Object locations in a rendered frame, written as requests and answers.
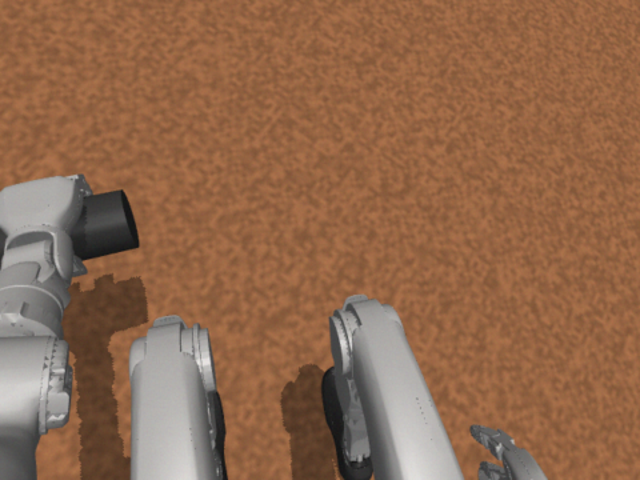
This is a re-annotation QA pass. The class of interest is right robot hand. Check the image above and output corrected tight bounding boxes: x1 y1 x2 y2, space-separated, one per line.
470 425 548 480

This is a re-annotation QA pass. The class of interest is left robot hand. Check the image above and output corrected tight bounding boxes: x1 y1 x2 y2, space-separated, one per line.
0 174 93 277

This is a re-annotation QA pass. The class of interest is left robot foot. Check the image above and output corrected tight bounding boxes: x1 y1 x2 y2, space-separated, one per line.
212 391 228 480

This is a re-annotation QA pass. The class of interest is left robot arm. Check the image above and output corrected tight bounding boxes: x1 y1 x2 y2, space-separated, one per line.
0 225 73 480

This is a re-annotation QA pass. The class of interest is right robot foot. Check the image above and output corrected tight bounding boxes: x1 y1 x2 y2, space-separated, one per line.
321 366 373 480

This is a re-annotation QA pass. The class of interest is bottle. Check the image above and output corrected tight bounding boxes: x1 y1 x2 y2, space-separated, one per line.
0 190 139 270

